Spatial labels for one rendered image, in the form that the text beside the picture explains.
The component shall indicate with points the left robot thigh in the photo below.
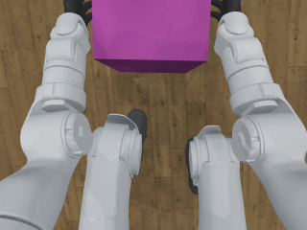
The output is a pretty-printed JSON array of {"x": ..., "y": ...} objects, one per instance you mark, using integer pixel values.
[{"x": 106, "y": 191}]

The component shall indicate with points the robot right upper arm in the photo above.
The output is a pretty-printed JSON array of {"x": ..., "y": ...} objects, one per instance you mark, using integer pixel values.
[{"x": 274, "y": 145}]

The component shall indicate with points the left robot forearm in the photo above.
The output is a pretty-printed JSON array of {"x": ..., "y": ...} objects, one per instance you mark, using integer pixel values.
[{"x": 62, "y": 86}]

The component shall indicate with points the left robot hand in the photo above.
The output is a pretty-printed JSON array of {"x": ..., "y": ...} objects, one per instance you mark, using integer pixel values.
[{"x": 80, "y": 8}]

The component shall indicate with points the robot left upper arm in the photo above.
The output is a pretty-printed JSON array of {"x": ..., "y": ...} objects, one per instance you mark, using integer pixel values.
[{"x": 53, "y": 142}]

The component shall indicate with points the carton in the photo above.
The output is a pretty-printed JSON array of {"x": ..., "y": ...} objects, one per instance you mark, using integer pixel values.
[{"x": 151, "y": 36}]

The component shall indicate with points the robot right shin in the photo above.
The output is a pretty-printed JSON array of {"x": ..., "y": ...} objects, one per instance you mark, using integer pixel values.
[{"x": 216, "y": 129}]

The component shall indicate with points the right robot forearm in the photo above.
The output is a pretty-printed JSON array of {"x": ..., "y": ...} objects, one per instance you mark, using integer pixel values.
[{"x": 246, "y": 70}]

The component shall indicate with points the right robot hand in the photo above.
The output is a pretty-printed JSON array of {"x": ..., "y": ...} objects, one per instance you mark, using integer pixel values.
[{"x": 225, "y": 6}]

